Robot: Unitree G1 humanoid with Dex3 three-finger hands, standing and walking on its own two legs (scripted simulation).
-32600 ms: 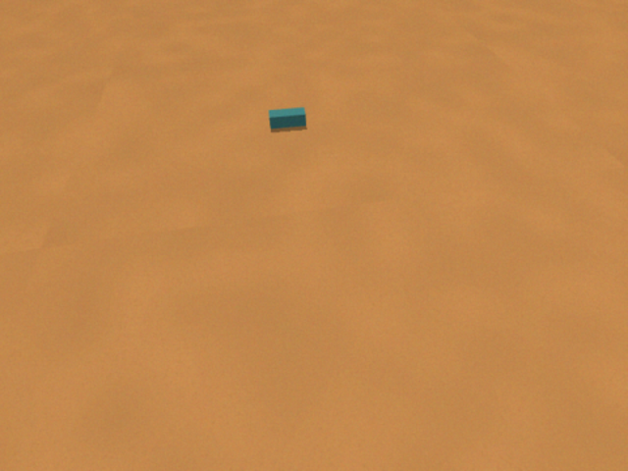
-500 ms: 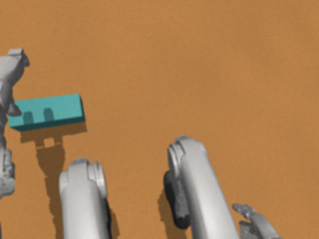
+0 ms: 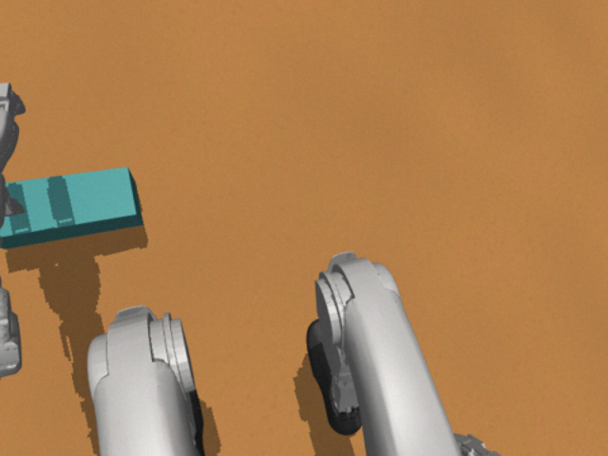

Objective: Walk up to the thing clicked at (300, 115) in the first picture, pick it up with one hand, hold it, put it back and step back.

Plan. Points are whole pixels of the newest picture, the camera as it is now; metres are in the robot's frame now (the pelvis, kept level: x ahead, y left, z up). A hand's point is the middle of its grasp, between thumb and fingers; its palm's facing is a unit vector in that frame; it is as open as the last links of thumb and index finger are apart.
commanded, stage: home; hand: left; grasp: from above
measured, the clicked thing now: (66, 207) +0.50 +0.27 -0.30
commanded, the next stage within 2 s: none
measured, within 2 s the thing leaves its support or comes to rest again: neither
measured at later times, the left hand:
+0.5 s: hand out of the picture +0.36 +0.26 +0.05, palm faces -0.24 -0.66 -0.71, open 7.8 cm
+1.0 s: hand out of the picture +0.26 +0.20 +0.25, palm faces +0.15 -0.96 -0.25, open 7.4 cm
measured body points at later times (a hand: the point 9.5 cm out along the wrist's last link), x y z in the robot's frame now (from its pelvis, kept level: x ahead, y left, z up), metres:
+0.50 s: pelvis +0.01 +0.00 +0.16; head +0.18 +0.04 +0.57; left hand +0.37 +0.29 +0.09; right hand +0.19 -0.26 +0.04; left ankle +0.07 +0.12 -0.30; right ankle +0.12 -0.15 -0.30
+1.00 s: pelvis +0.06 -0.01 +0.33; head +0.13 +0.01 +0.77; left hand +0.25 +0.25 +0.27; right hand +0.24 -0.23 +0.24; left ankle +0.07 +0.12 -0.30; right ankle +0.11 -0.15 -0.30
